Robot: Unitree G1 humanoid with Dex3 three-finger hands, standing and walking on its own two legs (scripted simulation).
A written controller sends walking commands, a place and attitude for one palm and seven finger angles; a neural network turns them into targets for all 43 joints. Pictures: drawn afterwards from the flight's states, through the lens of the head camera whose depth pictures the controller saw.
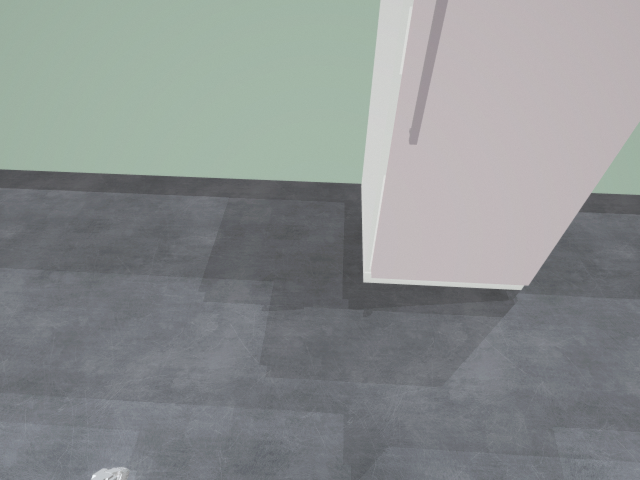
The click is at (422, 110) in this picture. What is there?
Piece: fridge door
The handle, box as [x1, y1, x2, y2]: [409, 0, 447, 144]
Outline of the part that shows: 447,0 436,0 412,125 409,130 409,144 416,144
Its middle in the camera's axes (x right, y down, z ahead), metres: +0.23 -0.36 +0.84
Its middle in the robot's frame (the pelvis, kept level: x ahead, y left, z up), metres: +0.90 -0.18 +0.11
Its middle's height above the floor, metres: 0.88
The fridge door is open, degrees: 0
